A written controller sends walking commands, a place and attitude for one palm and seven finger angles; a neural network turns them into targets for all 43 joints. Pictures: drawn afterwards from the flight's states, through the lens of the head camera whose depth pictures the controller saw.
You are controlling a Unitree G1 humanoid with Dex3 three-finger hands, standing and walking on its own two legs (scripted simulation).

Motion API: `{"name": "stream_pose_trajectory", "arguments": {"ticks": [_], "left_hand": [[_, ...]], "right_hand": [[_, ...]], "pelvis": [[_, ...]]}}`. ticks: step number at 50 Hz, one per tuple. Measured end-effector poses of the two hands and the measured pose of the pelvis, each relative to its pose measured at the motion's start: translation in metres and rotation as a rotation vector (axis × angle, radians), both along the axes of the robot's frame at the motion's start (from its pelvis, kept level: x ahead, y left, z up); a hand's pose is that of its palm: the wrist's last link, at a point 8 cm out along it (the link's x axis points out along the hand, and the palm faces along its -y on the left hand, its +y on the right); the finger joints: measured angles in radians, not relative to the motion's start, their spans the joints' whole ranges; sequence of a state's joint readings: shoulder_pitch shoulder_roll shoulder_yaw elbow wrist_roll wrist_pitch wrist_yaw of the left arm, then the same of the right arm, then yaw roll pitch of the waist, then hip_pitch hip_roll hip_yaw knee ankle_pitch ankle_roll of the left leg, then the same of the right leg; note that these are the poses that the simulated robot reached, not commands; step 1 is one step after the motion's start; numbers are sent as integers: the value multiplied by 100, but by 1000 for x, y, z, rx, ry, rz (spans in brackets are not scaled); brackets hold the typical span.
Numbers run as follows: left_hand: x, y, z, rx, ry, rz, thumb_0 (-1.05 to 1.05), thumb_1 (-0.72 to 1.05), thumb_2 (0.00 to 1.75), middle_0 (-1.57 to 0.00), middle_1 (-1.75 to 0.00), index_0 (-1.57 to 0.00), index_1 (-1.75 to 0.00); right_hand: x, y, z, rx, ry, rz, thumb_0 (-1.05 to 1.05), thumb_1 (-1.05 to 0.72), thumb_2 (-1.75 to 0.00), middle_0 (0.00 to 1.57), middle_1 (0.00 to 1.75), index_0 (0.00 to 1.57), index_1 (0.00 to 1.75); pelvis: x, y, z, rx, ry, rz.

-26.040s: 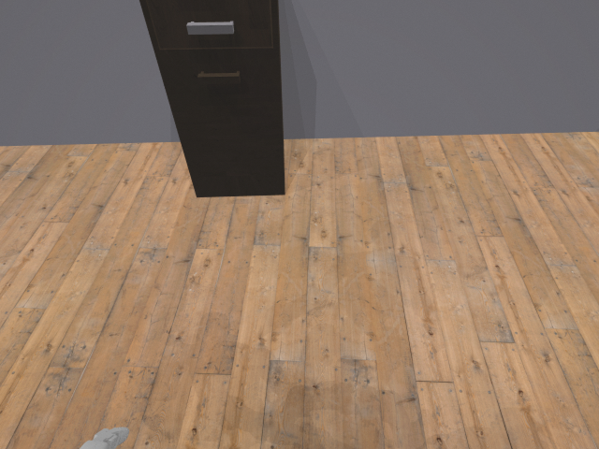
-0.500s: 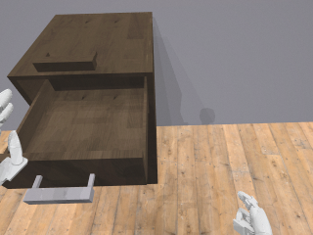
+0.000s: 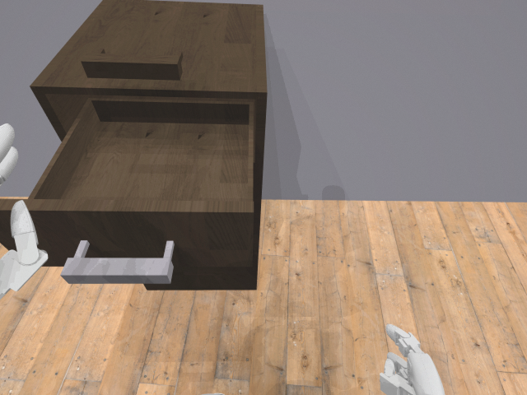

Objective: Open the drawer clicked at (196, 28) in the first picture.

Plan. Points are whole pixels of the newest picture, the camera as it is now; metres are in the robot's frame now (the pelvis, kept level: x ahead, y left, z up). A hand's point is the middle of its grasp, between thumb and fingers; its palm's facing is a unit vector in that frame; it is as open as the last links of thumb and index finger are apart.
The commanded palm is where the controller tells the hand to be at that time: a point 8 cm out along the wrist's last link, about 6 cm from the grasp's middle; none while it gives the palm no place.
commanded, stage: step back with the hand held close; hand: left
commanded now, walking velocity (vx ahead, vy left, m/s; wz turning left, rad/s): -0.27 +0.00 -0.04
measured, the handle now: (123, 258) +0.30 +0.23 +0.04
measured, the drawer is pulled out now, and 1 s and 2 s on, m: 0.27 0.27 0.27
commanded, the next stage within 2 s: stop stepping back and stand still in 0.46 s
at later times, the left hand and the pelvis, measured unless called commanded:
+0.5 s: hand out of the picture +0.10 +0.20 +0.20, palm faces +0.24 -0.82 -0.52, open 7.4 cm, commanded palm +0.02 +0.26 +0.23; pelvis -0.13 -0.01 +0.01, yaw -4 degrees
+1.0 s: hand out of the picture -0.03 +0.24 +0.21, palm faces +0.39 -0.86 -0.33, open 7.4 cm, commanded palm -0.10 +0.29 +0.23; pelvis -0.24 +0.01 +0.00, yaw -3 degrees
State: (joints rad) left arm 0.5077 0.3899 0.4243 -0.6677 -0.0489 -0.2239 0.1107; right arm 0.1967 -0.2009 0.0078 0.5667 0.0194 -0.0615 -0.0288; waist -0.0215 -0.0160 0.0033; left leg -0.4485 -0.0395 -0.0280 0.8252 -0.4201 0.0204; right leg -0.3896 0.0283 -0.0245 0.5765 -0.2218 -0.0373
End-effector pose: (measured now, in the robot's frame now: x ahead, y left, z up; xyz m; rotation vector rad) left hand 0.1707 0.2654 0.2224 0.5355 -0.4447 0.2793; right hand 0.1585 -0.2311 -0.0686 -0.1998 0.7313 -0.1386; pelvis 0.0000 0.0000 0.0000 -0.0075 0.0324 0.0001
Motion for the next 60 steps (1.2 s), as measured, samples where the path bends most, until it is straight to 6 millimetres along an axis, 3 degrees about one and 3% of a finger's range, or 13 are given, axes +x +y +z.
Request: {"name": "stream_pose_trajectory", "arguments": {"ticks": [5,10,14,21,26,30,35,40,45,52,60], "left_hand": [[-24,9,-1,59,11,-19,2,88,90,-22,-31,-21,-30],[-46,14,20,130,-22,9,2,88,90,-22,-31,-21,-30],[-59,3,29,128,-68,15,2,88,90,-21,-31,-21,-30],[-76,-25,6,56,33,-63,1,89,90,-21,-31,-21,-30],[-115,-20,-3,68,134,-78,1,88,90,-22,-31,-21,-30],[-151,-5,-2,74,82,-69,2,88,90,-22,-31,-22,-30],[-193,14,10,65,-14,0,2,88,90,-22,-31,-22,-30],[-226,17,20,27,-94,70,2,89,90,-21,-31,-21,-30],[-235,14,5,-51,-78,68,1,89,90,-21,-31,-21,-30],[-247,18,-9,-78,-29,-11,2,89,90,-21,-31,-21,-30],[-253,17,22,26,-57,-30,2,88,90,-21,-31,-21,-30]], "right_hand": [[-26,-5,2,-72,37,-16,2,-90,-90,20,30,20,30],[-43,4,1,-43,13,-12,2,-90,-90,20,30,20,30],[-55,10,-3,27,-31,-5,2,-90,-90,20,30,20,30],[-96,-4,-8,69,-24,-31,2,-90,-90,20,30,20,30],[-138,-19,6,-3,13,-91,2,-90,-90,20,30,20,30],[-167,-25,10,-98,23,-83,2,-90,-90,20,30,20,30],[-206,-14,14,-94,18,-76,2,-90,-90,19,30,20,30],[-234,1,8,-11,-23,-54,2,-90,-90,20,30,20,30],[-253,4,-8,10,18,-30,2,-90,-90,20,30,20,30],[-276,-1,6,-67,-4,-86,2,-90,-90,20,30,20,30],[-298,12,17,-20,8,-87,2,-90,-90,20,30,20,30]], "pelvis": [[-18,7,-3,10,15,23],[-37,8,1,4,9,-22],[-55,1,0,-1,6,-62],[-106,-9,2,6,7,-60],[-133,-8,8,34,32,-66],[-157,3,1,1,41,-38],[-185,5,5,7,-2,-33],[-204,2,4,-9,-23,-36],[-229,2,0,-28,-44,-29],[-245,17,-1,-33,-22,-51],[-251,14,15,-44,-25,-59]]}}
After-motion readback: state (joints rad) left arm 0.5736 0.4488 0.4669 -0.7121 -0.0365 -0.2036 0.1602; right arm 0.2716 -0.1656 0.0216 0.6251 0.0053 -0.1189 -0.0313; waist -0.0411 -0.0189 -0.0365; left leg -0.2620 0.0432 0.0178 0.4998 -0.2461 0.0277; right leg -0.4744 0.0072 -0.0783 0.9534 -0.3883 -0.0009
